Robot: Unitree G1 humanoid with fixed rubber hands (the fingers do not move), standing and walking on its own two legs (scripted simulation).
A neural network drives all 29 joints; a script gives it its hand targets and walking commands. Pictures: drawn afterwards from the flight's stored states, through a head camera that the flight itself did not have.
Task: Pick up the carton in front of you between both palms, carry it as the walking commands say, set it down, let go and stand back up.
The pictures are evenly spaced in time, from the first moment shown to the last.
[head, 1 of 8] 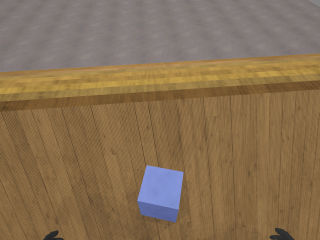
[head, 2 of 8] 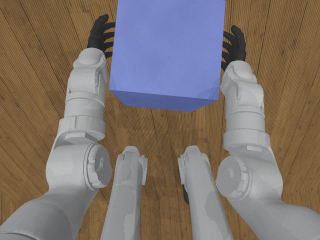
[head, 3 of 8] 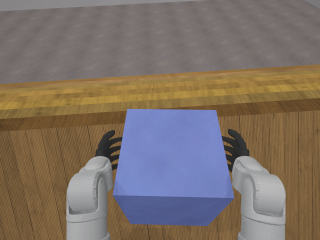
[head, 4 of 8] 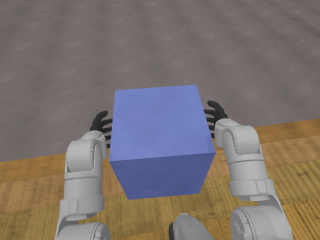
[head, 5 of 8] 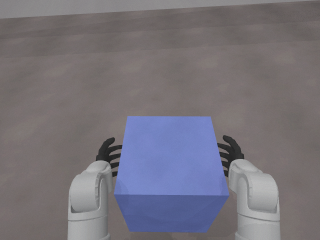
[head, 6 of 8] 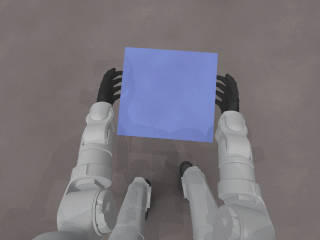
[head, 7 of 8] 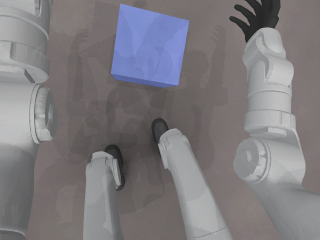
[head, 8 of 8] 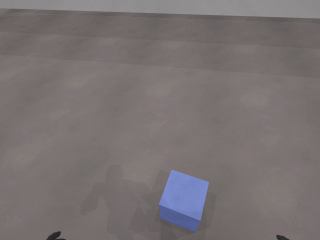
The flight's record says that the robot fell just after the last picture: no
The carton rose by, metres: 0.69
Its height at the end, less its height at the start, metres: -1.36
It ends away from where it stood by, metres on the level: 5.71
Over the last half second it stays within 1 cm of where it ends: yes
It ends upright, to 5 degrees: yes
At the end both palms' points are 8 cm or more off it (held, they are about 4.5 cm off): yes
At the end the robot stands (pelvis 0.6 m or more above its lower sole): yes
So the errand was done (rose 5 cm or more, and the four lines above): yes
